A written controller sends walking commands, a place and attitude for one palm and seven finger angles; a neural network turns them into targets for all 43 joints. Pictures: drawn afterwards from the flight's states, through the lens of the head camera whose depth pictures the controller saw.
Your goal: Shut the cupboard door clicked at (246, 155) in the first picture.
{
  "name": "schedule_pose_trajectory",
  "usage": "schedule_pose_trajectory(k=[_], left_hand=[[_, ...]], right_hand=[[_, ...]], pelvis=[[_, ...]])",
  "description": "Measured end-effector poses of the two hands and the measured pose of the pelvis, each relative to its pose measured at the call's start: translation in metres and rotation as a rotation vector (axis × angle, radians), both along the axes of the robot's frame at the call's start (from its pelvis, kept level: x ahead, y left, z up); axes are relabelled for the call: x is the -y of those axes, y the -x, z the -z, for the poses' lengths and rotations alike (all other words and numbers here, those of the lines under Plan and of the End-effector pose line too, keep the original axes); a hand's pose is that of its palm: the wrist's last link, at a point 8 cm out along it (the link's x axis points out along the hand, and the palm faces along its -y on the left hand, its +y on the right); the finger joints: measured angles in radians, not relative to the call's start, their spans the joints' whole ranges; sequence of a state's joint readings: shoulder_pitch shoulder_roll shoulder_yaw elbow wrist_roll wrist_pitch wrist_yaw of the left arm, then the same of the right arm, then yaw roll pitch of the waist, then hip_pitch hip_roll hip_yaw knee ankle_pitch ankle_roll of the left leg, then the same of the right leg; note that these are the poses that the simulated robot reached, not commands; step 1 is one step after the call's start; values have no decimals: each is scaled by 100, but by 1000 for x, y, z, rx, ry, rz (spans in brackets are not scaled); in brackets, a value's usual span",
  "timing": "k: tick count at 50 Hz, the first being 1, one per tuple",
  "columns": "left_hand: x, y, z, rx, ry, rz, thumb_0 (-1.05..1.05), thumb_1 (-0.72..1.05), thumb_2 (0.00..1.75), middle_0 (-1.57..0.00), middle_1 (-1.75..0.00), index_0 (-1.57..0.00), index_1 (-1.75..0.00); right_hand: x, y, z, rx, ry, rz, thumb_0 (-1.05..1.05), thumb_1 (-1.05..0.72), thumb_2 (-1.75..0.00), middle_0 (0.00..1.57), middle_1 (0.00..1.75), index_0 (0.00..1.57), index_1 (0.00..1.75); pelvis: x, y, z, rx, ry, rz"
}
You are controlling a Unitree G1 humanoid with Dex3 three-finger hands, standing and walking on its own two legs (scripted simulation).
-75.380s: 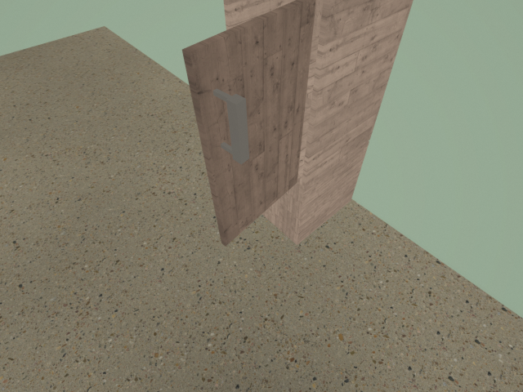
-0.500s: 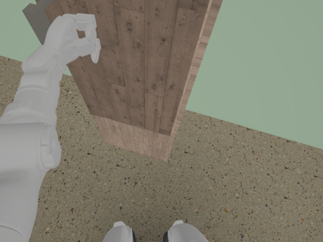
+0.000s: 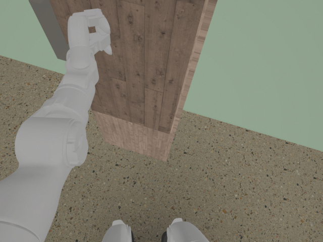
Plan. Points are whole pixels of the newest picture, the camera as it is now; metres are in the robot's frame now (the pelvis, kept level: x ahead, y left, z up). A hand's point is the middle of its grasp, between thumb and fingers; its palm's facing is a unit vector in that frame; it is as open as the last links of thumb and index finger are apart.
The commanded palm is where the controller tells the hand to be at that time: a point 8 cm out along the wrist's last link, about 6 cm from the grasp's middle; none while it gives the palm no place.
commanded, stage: pull the fist back off the door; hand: left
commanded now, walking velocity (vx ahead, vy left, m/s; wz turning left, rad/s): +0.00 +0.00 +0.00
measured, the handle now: (58, 25) +0.61 +0.17 +0.15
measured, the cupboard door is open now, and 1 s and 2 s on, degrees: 0 0 0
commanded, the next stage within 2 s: draw the hand back to the body in 0.54 s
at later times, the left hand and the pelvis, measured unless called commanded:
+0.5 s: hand (107, 56) +0.51 +0.06 +0.14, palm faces +0.01 -1.00 -0.01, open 3.1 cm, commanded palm +0.47 +0.10 +0.15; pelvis +0.03 +0.00 +0.03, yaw -3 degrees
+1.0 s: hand (77, 81) +0.42 +0.11 +0.16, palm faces +0.02 -1.00 -0.01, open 3.1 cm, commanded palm +0.38 +0.16 +0.17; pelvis +0.04 -0.01 +0.04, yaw -2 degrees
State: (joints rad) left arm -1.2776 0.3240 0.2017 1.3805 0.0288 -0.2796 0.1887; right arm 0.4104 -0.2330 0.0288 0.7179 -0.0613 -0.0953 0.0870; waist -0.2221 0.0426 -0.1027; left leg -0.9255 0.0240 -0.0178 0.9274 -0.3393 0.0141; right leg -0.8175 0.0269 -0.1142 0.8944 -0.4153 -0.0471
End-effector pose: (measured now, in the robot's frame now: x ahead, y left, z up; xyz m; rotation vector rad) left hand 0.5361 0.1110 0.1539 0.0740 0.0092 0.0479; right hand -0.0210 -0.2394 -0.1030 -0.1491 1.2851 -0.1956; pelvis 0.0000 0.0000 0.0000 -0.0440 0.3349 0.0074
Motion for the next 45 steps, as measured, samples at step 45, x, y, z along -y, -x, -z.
schedule_pose_trajectory(k=[45], left_hand=[[-36,100,-9,64,64,32,1,90,90,-129,-150,-130,-150]], right_hand=[[18,-152,-37,372,-35,-23,0,-90,-90,20,30,20,30]], pelvis=[[12,-39,-37,213,-47,57]])
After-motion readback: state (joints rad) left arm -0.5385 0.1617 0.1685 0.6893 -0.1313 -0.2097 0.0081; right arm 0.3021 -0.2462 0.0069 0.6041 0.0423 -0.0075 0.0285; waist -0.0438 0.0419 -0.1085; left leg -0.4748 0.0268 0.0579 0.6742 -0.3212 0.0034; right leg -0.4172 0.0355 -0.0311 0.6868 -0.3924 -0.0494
